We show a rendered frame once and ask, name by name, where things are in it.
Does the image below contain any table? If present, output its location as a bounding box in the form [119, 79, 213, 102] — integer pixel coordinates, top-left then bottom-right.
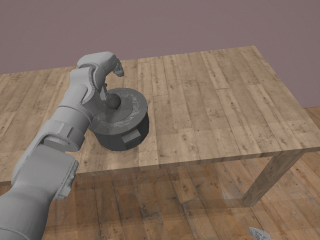
[0, 45, 320, 208]

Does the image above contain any lid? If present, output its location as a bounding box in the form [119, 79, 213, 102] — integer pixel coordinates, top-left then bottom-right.
[88, 87, 148, 137]

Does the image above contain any left robot upper arm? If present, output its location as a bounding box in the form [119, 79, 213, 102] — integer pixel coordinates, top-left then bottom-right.
[0, 143, 79, 240]

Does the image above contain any left robot hand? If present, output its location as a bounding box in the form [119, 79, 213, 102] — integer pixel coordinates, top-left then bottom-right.
[77, 51, 124, 101]

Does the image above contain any pot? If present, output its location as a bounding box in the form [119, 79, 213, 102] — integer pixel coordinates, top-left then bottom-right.
[94, 113, 150, 151]

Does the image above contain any right robot hand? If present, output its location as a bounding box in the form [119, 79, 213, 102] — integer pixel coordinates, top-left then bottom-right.
[248, 227, 275, 240]

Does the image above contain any knob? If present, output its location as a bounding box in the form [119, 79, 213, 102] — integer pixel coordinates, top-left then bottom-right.
[105, 93, 121, 110]

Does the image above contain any left robot forearm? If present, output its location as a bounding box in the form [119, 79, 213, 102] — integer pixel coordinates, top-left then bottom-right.
[11, 61, 106, 187]

